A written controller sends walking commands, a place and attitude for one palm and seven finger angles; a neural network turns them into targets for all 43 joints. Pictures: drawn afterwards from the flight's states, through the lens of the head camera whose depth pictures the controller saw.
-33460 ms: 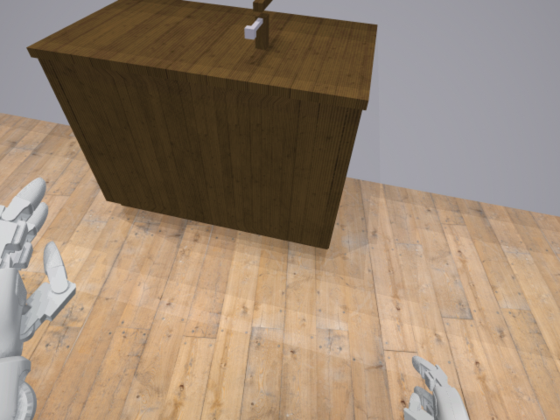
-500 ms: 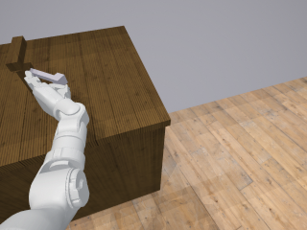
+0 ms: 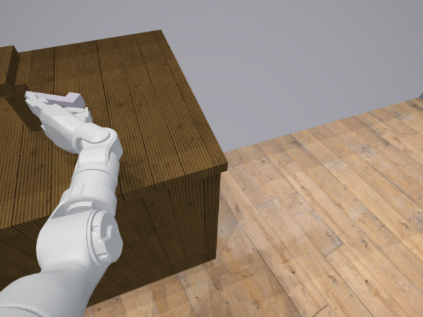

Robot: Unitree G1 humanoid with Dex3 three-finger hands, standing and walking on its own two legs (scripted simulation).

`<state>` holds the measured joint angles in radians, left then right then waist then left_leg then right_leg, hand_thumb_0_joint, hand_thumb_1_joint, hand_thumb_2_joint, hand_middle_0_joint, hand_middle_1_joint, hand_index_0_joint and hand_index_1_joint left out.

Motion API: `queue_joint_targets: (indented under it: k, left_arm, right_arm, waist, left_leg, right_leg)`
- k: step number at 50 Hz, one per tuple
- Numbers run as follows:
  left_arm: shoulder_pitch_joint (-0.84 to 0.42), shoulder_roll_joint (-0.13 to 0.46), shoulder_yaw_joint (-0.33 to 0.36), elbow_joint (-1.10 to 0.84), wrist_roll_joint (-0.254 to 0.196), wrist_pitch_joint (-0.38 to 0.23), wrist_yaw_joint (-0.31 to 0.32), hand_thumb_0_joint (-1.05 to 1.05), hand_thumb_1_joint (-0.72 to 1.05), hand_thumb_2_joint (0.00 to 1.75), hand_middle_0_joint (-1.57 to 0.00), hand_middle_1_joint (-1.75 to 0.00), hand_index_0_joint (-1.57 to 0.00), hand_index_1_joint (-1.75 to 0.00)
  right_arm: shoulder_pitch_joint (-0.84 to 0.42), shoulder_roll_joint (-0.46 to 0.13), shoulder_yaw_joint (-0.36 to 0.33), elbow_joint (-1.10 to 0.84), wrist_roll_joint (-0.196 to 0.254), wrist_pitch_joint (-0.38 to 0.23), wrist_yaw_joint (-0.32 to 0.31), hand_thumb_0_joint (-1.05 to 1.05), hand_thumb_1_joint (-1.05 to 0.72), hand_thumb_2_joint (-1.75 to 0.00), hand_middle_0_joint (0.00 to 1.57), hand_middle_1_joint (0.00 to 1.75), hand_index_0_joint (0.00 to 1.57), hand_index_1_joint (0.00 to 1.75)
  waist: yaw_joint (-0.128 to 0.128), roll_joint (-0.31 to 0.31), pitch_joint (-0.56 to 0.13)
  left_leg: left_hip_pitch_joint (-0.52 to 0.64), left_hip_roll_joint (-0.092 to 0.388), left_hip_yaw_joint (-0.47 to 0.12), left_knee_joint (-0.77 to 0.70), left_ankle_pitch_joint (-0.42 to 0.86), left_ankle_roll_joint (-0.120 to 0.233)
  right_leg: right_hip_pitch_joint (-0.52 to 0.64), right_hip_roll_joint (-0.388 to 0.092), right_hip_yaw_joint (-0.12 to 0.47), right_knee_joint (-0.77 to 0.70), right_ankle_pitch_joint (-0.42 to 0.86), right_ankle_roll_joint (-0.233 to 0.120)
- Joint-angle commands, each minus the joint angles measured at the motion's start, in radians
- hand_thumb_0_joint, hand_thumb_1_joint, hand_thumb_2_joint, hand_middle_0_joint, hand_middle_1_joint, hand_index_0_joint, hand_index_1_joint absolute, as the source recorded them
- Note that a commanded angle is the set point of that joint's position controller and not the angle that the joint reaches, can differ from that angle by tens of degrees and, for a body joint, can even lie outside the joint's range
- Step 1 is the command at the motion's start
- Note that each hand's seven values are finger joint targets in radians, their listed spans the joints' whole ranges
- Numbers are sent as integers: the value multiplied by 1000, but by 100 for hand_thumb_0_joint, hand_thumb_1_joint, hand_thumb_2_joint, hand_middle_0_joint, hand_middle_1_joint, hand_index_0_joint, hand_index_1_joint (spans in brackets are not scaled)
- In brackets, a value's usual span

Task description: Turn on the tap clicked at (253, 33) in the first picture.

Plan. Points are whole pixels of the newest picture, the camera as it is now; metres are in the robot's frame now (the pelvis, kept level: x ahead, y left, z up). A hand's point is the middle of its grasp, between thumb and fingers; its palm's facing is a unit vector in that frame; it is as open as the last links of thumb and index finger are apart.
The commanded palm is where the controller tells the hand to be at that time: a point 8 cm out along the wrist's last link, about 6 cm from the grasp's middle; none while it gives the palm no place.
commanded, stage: push the lever round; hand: left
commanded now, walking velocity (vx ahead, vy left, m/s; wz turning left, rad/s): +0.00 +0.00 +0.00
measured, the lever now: (74, 102) +0.51 +0.25 +0.13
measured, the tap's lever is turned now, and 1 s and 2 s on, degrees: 58 82 82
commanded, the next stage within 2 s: lift the hand up off the lever in 0.48 s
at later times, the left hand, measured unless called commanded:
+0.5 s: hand (95, 102) +0.52 +0.21 +0.13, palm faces +0.80 -0.59 -0.12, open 7.6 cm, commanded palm +0.47 +0.23 +0.13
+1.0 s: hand (84, 98) +0.52 +0.23 +0.14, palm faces +0.81 -0.58 -0.10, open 7.8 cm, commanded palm +0.46 +0.23 +0.15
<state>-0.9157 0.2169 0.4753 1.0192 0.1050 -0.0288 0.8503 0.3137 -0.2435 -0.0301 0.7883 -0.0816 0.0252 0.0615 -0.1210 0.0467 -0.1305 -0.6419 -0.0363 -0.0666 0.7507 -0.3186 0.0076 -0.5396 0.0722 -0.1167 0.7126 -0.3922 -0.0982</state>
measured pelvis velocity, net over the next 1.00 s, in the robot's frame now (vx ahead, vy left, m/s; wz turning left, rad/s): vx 0.02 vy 0.01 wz -0.03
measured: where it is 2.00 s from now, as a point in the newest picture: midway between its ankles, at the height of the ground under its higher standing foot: outside the picture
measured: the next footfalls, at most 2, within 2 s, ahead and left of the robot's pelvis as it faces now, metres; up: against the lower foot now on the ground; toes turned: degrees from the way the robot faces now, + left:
none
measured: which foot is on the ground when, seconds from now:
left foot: down 0.00-1.00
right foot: down 0.00-1.00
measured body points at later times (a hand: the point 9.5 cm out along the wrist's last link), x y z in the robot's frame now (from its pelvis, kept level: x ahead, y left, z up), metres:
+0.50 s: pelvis +0.01 +0.00 +0.00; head +0.07 -0.01 +0.44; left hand +0.47 +0.23 +0.14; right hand +0.00 -0.26 -0.14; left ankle +0.03 +0.11 -0.71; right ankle -0.03 -0.05 -0.71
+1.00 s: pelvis +0.02 +0.01 +0.00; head +0.07 +0.00 +0.45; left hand +0.47 +0.25 +0.15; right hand +0.01 -0.25 -0.13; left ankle +0.03 +0.11 -0.71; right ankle -0.03 -0.05 -0.71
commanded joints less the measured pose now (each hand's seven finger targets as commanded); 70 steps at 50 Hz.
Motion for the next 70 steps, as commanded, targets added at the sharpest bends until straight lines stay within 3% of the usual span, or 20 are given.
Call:
queue_joint_targets:
  k: [1, 8, 9, 11, 21, 23, 24, 29, 33, 35, 36, 41, 43, 49, 55, 58, 59, 62, 65, 70]
  left_arm:
    - [-563, 187, -72, -173, 52, -56, -4, 0, 90, 90, -15, -15, -15, -15]
    - [-564, 213, -42, -154, 51, -66, -1, 0, 90, 90, -15, -15, -15, -15]
    - [-545, 230, -21, -159, 50, -67, 1, 0, 90, 90, -15, -15, -15, -15]
    - [-523, 254, -3, -133, 51, -57, -2, 0, 90, 90, -15, -15, -15, -15]
    - [-595, 276, -11, -81, 70, -50, -7, 0, 90, 90, -15, -15, -15, -15]
    - [-598, 309, 13, -87, 75, -57, -7, 0, 90, 90, -15, -15, -15, -15]
    - [-593, 285, -6, -68, 74, -53, -8, 0, 90, 90, -15, -15, -15, -15]
    - [-609, 282, -7, -45, 78, -55, -6, 0, 90, 90, -15, -15, -15, -15]
    - [-610, 321, 23, -97, 69, -61, -9, 0, 90, 90, -15, -15, -15, -15]
    - [-586, 318, 25, -90, 66, -56, -13, 0, 90, 90, -15, -15, -15, -15]
    - [-558, 344, 51, -84, 66, -49, -13, 0, 90, 90, -15, -15, -15, -15]
    - [-536, 319, 34, -157, 58, -41, -23, 0, 90, 90, -15, -15, -15, -15]
    - [-522, 346, 61, -160, 60, -37, -23, 0, 90, 90, -15, -15, -15, -15]
    - [-494, 266, -5, -241, 52, -18, -34, 0, 90, 90, -15, -15, -15, -15]
    - [-485, 173, -71, -347, 19, -7, -45, 0, 90, 90, -15, -15, -15, -15]
    - [-464, 183, -55, -302, 13, 24, -40, 0, 90, 90, -15, -15, -15, -15]
    - [-500, 158, -77, -319, 11, 30, -38, 0, 90, 90, -15, -15, -15, -15]
    - [-513, 168, -57, -327, 8, 46, -25, 0, 90, 90, -15, -15, -15, -15]
    - [-512, 198, -29, -296, 22, 59, -10, 0, 90, 90, -15, -15, -15, -15]
    - [-540, 204, -38, -296, 49, 70, -3, 0, 90, 90, -15, -15, -15, -15]
  right_arm:
    - [62, -142, -40, -71, -4, -25, -3, 0, -90, -90, 20, 30, 20, 30]
    - [99, -145, -42, -71, -9, -19, 4, 0, -90, -90, 20, 30, 20, 30]
    - [104, -145, -43, -75, -10, -18, 6, 0, -90, -90, 20, 30, 20, 30]
    - [108, -147, -40, -80, -9, -14, 6, 0, -90, -90, 20, 30, 20, 30]
    - [130, -157, -39, -71, -11, -13, 9, 0, -90, -90, 20, 30, 20, 30]
    - [140, -157, -41, -72, -10, -10, 10, 0, -90, -90, 20, 30, 20, 30]
    - [144, -155, -39, -71, -11, -10, 11, 0, -90, -90, 20, 30, 20, 30]
    - [163, -156, -40, -69, -16, -11, 17, 0, -90, -90, 20, 30, 20, 30]
    - [167, -159, -41, -80, -14, -6, 17, 0, -90, -90, 20, 30, 20, 30]
    - [170, -158, -41, -81, -14, -5, 17, 0, -90, -90, 20, 30, 20, 30]
    - [174, -160, -42, -84, -13, -3, 16, 0, -90, -90, 20, 30, 20, 30]
    - [161, -157, -45, -94, -7, 2, 18, 0, -90, -90, 20, 30, 20, 30]
    - [163, -160, -46, -90, -7, 3, 17, 0, -90, -90, 20, 30, 20, 30]
    - [139, -156, -51, -88, -3, -3, 20, 0, -90, -90, 20, 30, 20, 30]
    - [108, -151, -56, -78, 1, -12, 20, 0, -90, -90, 20, 30, 20, 30]
    - [87, -151, -53, -72, 5, -8, 15, 0, -90, -90, 20, 30, 20, 30]
    - [77, -151, -50, -73, 5, -8, 14, 0, -90, -90, 20, 30, 20, 30]
    - [61, -148, -50, -70, 4, -8, 9, 0, -90, -90, 20, 30, 20, 30]
    - [52, -145, -46, -70, 1, -8, 5, 0, -90, -90, 20, 30, 20, 30]
    - [37, -137, -43, -76, -1, -10, -2, 0, -90, -90, 20, 30, 20, 30]
  waist:
    - [-45, -10, -326]
    - [-41, -5, -378]
    - [-29, -6, -394]
    - [-29, -29, -376]
    - [-60, -27, -312]
    - [-55, 3, -344]
    - [-60, -14, -339]
    - [-63, -5, -360]
    - [-48, 22, -412]
    - [-48, 2, -406]
    - [-38, -10, -411]
    - [-28, 7, -400]
    - [-24, 0, -386]
    - [-24, 8, -352]
    - [-16, 55, -371]
    - [-12, 12, -314]
    - [-17, 20, -307]
    - [-7, 13, -314]
    - [1, -35, -314]
    - [-2, -16, -325]
  left_leg:
    - [213, 13, -3, -33, 215, 40]
    - [223, 16, -4, -25, 277, 37]
    - [221, 16, 1, -21, 281, 38]
    - [179, 13, 8, -22, 267, 40]
    - [151, 14, 7, -27, 219, 48]
    - [170, 16, 4, -25, 241, 48]
    - [164, 16, 5, -24, 241, 47]
    - [179, 19, 0, -17, 262, 45]
    - [194, 18, 7, -17, 290, 44]
    - [188, 19, 10, -16, 300, 45]
    - [176, 19, 11, -18, 303, 45]
    - [217, 20, 17, -32, 343, 44]
    - [222, 22, 16, -36, 351, 46]
    - [284, 26, 8, -53, 388, 40]
    - [400, 33, -11, -61, 479, 16]
    - [360, 29, -8, -79, 431, 18]
    - [363, 28, -10, -87, 425, 13]
    - [380, 30, -14, -93, 431, 9]
    - [333, 23, -3, -98, 386, 16]
    - [321, 22, 6, -96, 356, 21]
  right_leg:
    - [71, -62, 91, -118, 331, 99]
    - [95, -60, 87, -99, 400, 102]
    - [109, -60, 91, -97, 421, 105]
    - [138, -67, 96, -101, 455, 113]
    - [93, -66, 100, -119, 411, 117]
    - [96, -65, 98, -111, 409, 111]
    - [94, -63, 97, -111, 417, 114]
    - [72, -55, 89, -102, 406, 110]
    - [120, -59, 96, -100, 460, 113]
    - [139, -60, 97, -104, 492, 117]
    - [162, -62, 98, -101, 512, 119]
    - [186, -57, 92, -111, 546, 116]
    - [190, -58, 89, -114, 547, 115]
    - [176, -46, 77, -128, 525, 104]
    - [145, -33, 62, -134, 488, 87]
    - [156, -37, 60, -145, 457, 87]
    - [150, -37, 59, -147, 445, 85]
    - [150, -37, 54, -149, 426, 81]
    - [175, -40, 60, -150, 426, 86]
    - [172, -46, 69, -152, 413, 88]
